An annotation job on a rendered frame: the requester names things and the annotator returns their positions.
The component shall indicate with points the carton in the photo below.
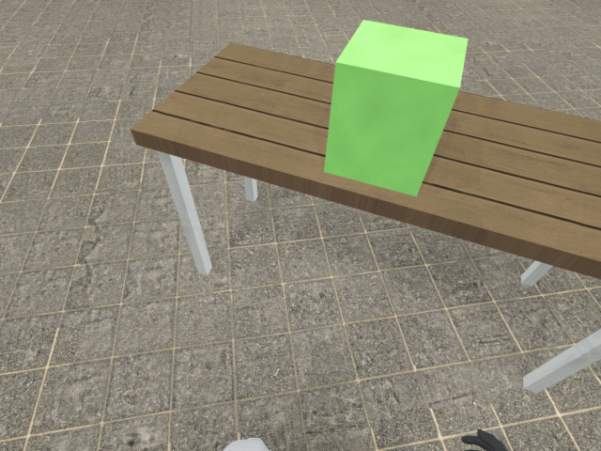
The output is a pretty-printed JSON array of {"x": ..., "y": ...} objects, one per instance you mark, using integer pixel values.
[{"x": 393, "y": 90}]

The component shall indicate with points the right robot hand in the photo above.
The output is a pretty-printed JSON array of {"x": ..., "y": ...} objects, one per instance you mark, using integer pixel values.
[{"x": 485, "y": 440}]

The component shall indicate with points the table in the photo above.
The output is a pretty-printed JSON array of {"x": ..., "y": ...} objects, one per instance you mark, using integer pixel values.
[{"x": 516, "y": 178}]

